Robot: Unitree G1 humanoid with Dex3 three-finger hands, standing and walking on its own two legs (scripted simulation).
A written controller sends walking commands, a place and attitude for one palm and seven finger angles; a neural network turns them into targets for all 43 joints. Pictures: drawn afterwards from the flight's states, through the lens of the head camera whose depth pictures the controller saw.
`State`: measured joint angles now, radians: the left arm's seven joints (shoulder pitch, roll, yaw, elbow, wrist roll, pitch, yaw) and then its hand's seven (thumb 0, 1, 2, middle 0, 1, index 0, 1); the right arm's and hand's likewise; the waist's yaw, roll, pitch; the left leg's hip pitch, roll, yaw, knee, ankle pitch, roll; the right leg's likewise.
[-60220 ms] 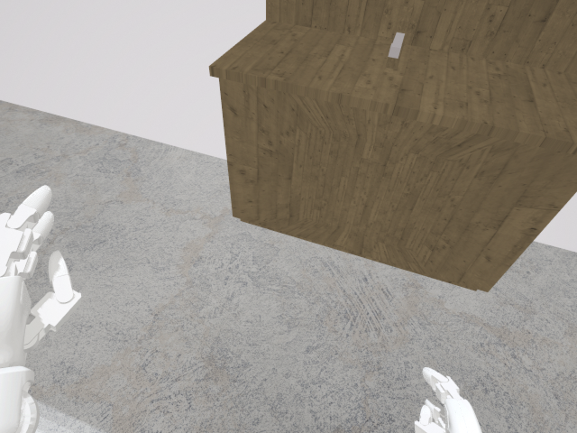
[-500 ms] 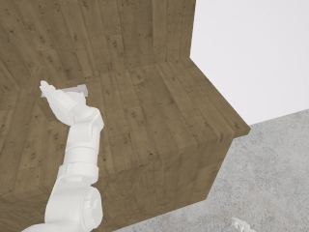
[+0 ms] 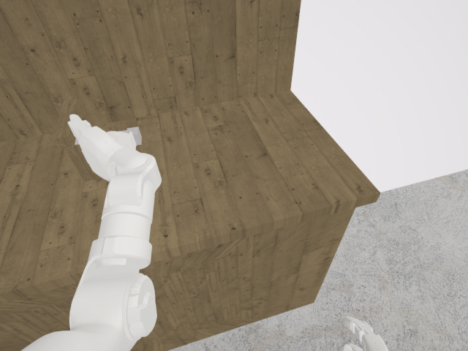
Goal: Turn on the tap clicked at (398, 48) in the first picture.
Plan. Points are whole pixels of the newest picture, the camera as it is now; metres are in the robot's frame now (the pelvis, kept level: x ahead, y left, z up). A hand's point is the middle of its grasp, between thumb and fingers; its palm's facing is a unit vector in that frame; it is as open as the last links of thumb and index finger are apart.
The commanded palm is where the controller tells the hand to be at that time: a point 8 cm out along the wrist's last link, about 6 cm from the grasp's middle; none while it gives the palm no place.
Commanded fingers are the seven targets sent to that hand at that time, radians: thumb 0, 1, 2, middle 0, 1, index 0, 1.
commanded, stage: lift the hand up off the lever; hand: left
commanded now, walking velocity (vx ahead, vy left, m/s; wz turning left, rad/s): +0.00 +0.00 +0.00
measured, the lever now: (134, 136) +0.51 +0.25 +0.11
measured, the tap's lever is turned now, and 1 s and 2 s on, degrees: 86 86 86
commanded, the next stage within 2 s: draw the hand back beside the body in 0.40 s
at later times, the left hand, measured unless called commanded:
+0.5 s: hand (140, 136) +0.42 +0.19 +0.18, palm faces +0.79 -0.61 -0.06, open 7.8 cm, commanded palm +0.36 +0.22 +0.19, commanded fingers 0.00 0.90 0.90 -0.15 -0.15 -0.15 -0.15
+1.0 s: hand (93, 190) +0.29 +0.22 +0.19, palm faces +0.36 -0.91 -0.21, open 7.7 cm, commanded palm +0.26 +0.24 +0.18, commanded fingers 0.00 0.90 0.90 -0.18 -0.23 -0.18 -0.23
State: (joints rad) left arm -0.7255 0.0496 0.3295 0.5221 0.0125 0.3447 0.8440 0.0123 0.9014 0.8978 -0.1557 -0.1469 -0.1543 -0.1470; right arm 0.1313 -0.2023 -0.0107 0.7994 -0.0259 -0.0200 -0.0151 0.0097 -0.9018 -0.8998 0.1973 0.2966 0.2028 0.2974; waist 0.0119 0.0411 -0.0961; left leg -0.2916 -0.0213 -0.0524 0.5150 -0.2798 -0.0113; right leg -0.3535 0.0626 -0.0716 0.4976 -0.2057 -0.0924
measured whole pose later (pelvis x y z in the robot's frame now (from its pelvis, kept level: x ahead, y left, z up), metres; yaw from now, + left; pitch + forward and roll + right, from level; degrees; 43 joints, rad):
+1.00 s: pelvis -0.01 +0.00 +0.01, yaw -1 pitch -7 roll +0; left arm -0.07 0.31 0.16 -0.04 -0.10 -0.02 0.16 0.02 0.90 0.90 -0.17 -0.20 -0.17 -0.20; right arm 0.17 -0.26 0.00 0.68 0.03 -0.04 -0.06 0.01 -0.90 -0.90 0.19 0.30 0.20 0.30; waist 0.06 0.07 0.05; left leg -0.05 -0.01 -0.05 0.39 -0.23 0.00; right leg -0.10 0.08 -0.06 0.35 -0.14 -0.09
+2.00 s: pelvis +0.01 +0.03 +0.01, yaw +0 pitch -6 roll +0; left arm 0.38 0.32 0.25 -0.33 -0.09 -0.11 0.11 0.01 0.89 0.90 -0.21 -0.30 -0.21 -0.30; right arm 0.15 -0.21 0.02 0.66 0.00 -0.10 -0.04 0.01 -0.90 -0.90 0.20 0.30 0.20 0.30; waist 0.08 0.06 0.05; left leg -0.01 -0.04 -0.04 0.36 -0.23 0.03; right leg -0.07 0.05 -0.05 0.33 -0.15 -0.05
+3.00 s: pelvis -0.10 +0.02 +0.00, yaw +0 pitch +2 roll -2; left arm 0.47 0.35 0.28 -0.55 -0.05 -0.13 0.12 0.01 0.89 0.90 -0.21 -0.30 -0.21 -0.30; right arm 0.12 -0.19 0.00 0.58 0.02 -0.03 -0.05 0.01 -0.90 -0.90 0.20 0.30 0.21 0.30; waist 0.02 0.05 0.08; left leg -0.45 0.00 -0.04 0.57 -0.13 0.00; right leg -0.29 0.10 0.02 0.51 -0.25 -0.05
